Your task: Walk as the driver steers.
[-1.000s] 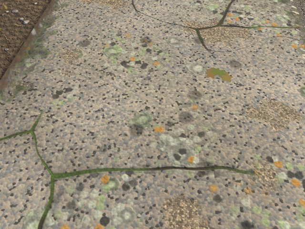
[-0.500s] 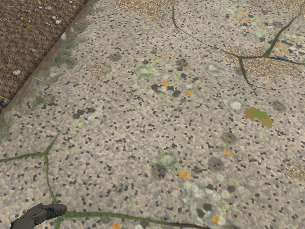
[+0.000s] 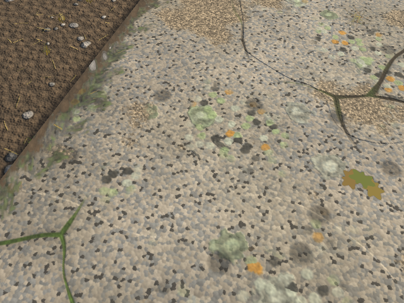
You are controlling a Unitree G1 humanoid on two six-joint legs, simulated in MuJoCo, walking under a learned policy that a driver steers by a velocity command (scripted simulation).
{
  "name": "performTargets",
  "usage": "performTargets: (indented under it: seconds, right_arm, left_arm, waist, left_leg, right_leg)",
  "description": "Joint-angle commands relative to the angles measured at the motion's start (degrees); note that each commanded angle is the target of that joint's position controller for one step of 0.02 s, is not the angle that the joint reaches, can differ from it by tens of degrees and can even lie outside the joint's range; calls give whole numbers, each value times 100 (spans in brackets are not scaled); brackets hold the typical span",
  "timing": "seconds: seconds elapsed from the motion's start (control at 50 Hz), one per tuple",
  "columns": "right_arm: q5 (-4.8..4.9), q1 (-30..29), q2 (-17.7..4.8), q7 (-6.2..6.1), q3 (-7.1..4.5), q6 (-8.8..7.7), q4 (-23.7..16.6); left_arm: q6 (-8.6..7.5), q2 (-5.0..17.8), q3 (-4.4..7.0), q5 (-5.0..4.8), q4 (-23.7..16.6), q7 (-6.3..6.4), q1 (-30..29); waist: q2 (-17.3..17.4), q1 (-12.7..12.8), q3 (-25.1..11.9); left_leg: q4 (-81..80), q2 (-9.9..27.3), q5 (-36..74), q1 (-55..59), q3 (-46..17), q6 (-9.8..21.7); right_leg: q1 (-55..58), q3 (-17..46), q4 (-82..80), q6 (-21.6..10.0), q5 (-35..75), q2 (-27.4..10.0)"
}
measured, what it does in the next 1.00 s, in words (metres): steps on the spot, turning right: right foot, then left foot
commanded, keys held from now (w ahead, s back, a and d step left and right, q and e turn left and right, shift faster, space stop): e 0.70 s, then no key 0.30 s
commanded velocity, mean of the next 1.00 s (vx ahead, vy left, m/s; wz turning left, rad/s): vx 0.01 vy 0.00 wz -0.48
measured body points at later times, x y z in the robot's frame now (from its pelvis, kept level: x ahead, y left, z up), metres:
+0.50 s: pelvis +0.01 -0.03 +0.00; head +0.04 -0.06 +0.45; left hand +0.25 +0.19 -0.08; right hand +0.05 -0.35 -0.11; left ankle +0.01 +0.12 -0.66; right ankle -0.01 -0.12 -0.73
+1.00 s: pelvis +0.02 -0.01 +0.01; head +0.06 +0.00 +0.46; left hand +0.30 +0.16 -0.10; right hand +0.02 -0.32 -0.08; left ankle +0.09 +0.09 -0.73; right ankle -0.06 -0.11 -0.69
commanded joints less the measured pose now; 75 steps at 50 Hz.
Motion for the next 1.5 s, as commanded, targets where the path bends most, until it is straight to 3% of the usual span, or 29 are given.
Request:
performTargets:
  seconds: [0.02,0.04,0.06,0.1,0.24,0.34,0.38,0.4,0.42,0.44,0.46,0.5,0.64,0.78,0.82,0.84,0.86,0.88,0.9,0.92,0.94,0.98,1.06,1.12,1.16,1.18,1.22,1.44,1.5]
  right_arm:
    - [-256,466,-1322,-7,-367,-77,-253]
    - [-294,111,-1019,-22,-268,-117,-425]
    - [-210,-173,-791,-50,-198,-143,-502]
    - [-20,-368,-672,-62,-149,-169,-520]
    - [-19,40,-999,-88,-272,25,-363]
    - [140,-65,-1197,29,-359,15,-296]
    - [242,-25,-1071,44,-338,-31,-193]
    - [120,271,-851,65,-286,-71,-109]
    - [-239,131,-411,92,-110,-92,-433]
    - [-120,-436,-697,41,-189,-107,-553]
    - [44,-552,-863,16,-247,-74,-544]
    - [23,-428,-897,-77,-293,-12,-402]
    - [24,-325,-634,-37,-217,-54,-402]
    - [94,-270,-697,111,-214,-157,-434]
    - [84,-62,-608,168,-197,-211,-391]
    - [37,31,-608,177,-194,-238,-372]
    - [-75,65,-886,153,-225,-249,-438]
    - [-170,-207,-1262,139,-274,-212,-463]
    - [-217,-218,-875,149,-173,-229,-490]
    - [-170,-268,-759,151,-120,-253,-499]
    - [-103,-300,-801,136,-125,-258,-465]
    - [18,-407,-737,112,-85,-267,-408]
    - [4,-280,-678,124,-57,-120,-278]
    - [92,-82,-667,136,-20,-69,-149]
    - [-65,197,-583,211,43,-218,-107]
    - [-86,219,-400,218,84,-256,-72]
    - [-80,-211,-551,189,59,-238,-35]
    - [1,62,-517,23,33,-89,497]
    - [70,74,-454,-7,32,-89,625]
  left_arm:
    - [-107,506,126,-26,-667,46,-382]
    - [-139,850,254,54,-532,40,-104]
    - [-108,930,320,13,-355,33,154]
    - [23,752,302,27,-206,76,371]
    - [75,400,86,-20,-784,-103,-381]
    - [147,560,148,-8,-897,-208,-204]
    - [158,631,221,22,-779,-200,207]
    - [148,1014,350,13,-754,-128,478]
    - [120,1744,485,66,-884,-35,551]
    - [-23,1448,395,262,-928,-116,722]
    - [-137,1289,333,271,-900,-141,489]
    - [-176,971,250,60,-927,-62,-71]
    - [-73,1028,238,66,-951,104,-86]
    - [3,1001,203,90,-948,39,-177]
    - [28,900,142,48,-930,44,-300]
    - [27,787,96,34,-892,57,-237]
    - [-3,568,19,120,-858,62,5]
    - [-50,461,5,136,-862,57,306]
    - [-79,738,70,192,-855,89,123]
    - [-71,993,173,146,-832,105,20]
    - [-37,967,208,115,-747,122,30]
    - [40,725,171,112,-616,130,128]
    - [1,206,-28,86,-539,61,-14]
    - [-17,317,0,95,-329,28,233]
    - [4,896,85,194,-408,93,231]
    - [2,790,78,200,-267,53,163]
    - [-59,397,-30,243,-266,5,73]
    - [-252,331,-127,198,154,63,329]
    - [-206,599,-34,123,302,95,586]
  waist:
    - [1750,-250,-579]
    - [1374,-163,-586]
    - [991,-10,-590]
    - [805,5,-525]
    - [1135,-443,-651]
    - [1247,-326,-690]
    - [1018,-77,-761]
    - [166,-69,-980]
    - [-1715,-196,-1047]
    - [-1041,340,-1458]
    - [-615,208,-1141]
    - [-326,-52,-788]
    - [-532,-105,-878]
    - [-739,-9,-851]
    - [-686,-193,-871]
    - [-577,-268,-852]
    - [2,-147,-954]
    - [1225,265,-752]
    - [1441,3,-775]
    - [1267,-84,-659]
    - [1116,-80,-622]
    - [977,-52,-529]
    - [1222,-229,-703]
    - [1119,-129,-772]
    - [224,-372,-933]
    - [-458,-471,-942]
    - [-163,-243,-618]
    - [30,-233,-236]
    - [-342,-76,-122]
  left_leg:
    - [-1528,2162,651,766,-2185,1352]
    - [-1427,2357,1313,627,-2116,1560]
    - [-1261,2082,1696,638,-1597,1375]
    - [-1022,1757,2248,940,-919,1152]
    - [-934,1780,2717,1456,-105,1342]
    - [-621,1952,2754,1227,153,1213]
    - [20,1739,2206,805,522,763]
    - [1032,1371,1104,-51,1012,253]
    - [2754,498,-2427,-1889,1251,-375]
    - [3724,251,-2809,-2181,281,-404]
    - [4017,375,-2396,-2247,100,-335]
    - [3668,498,-1528,-2281,1,-316]
    - [2150,172,-633,-1495,-6,-489]
    - [857,72,-691,-531,45,-332]
    - [-138,72,-97,37,147,-187]
    - [-801,193,608,489,87,-67]
    - [-1002,943,1319,993,-582,179]
    - [-1073,1676,2158,946,-1505,874]
    - [-1261,2178,2018,596,-2060,1547]
    - [-1296,2130,1809,553,-1989,1661]
    - [-1251,1930,1617,610,-1748,1543]
    - [-1106,1677,1688,696,-1323,1318]
    - [-818,1200,2292,842,-655,1157]
    - [-638,1093,2117,756,-611,939]
    - [-425,779,1240,209,-295,387]
    - [-536,419,403,519,140,102]
    - [-360,372,390,609,219,-74]
    - [-399,399,708,621,181,-143]
    - [280,-38,-995,63,702,-108]
  right_leg:
    - [-1140,-344,1470,21,-2349,171]
    - [-1126,-226,2686,202,-2522,-133]
    - [-1114,-219,3213,278,-2291,-168]
    - [-1400,-288,3812,494,-1816,-273]
    - [-972,-961,2244,725,-1488,-695]
    - [-36,-1388,849,372,-1164,-601]
    - [913,-1418,-411,22,-35,-428]
    - [1980,-579,-692,-278,1520,-895]
    - [2858,1589,-475,-1300,4079,-2493]
    - [2499,1991,-693,-2113,3638,-2843]
    - [2233,1486,-796,-1919,3034,-2526]
    - [1873,961,-841,-1368,2070,-1978]
    - [1433,969,-879,-1268,1205,-1555]
    - [1071,1579,-637,-1205,909,-1535]
    - [989,1592,-401,-1026,1029,-1385]
    - [814,1528,-292,-800,719,-1213]
    - [471,1174,180,-451,-151,-890]
    - [-100,216,780,-99,-1557,-69]
    - [-78,-9,1496,181,-2498,-147]
    - [-183,-35,2212,326,-2620,-243]
    - [-325,-43,2627,432,-2532,-255]
    - [-422,0,2769,596,-2221,-386]
    - [320,-677,1047,668,-1799,-527]
    - [1252,-855,-913,458,-101,-462]
    - [1963,-132,-556,73,1509,-1160]
    - [1389,-147,-430,-209,594,-1122]
    - [977,-138,-635,-186,-178,-997]
    - [771,-234,-651,-69,-110,-827]
    - [774,182,-1086,-429,-2725,-975]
